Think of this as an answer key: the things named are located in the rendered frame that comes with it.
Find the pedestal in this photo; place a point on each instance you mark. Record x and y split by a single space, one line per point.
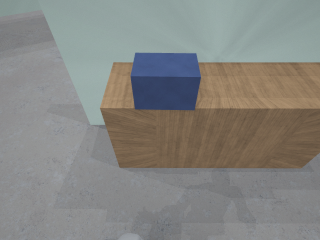
257 115

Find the carton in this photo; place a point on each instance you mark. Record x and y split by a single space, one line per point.
165 81

